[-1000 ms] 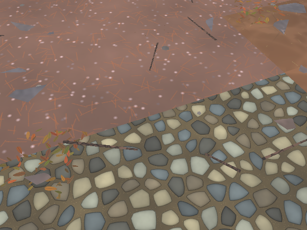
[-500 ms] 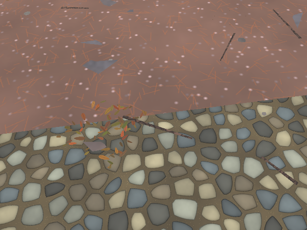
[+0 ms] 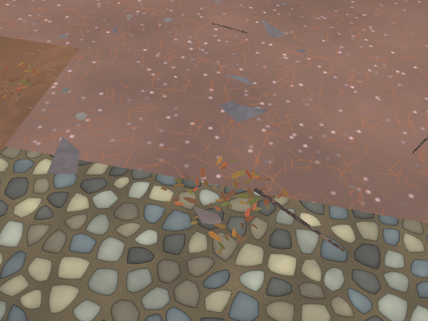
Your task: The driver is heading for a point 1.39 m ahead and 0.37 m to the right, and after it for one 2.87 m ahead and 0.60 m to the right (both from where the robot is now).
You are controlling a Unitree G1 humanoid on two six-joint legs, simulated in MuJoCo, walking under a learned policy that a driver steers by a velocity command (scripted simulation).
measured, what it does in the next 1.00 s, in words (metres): walks ahead: right foot, then left foot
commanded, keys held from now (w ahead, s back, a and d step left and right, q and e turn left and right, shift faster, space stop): w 0.26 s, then no key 0.46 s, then w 0.16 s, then w+e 0.12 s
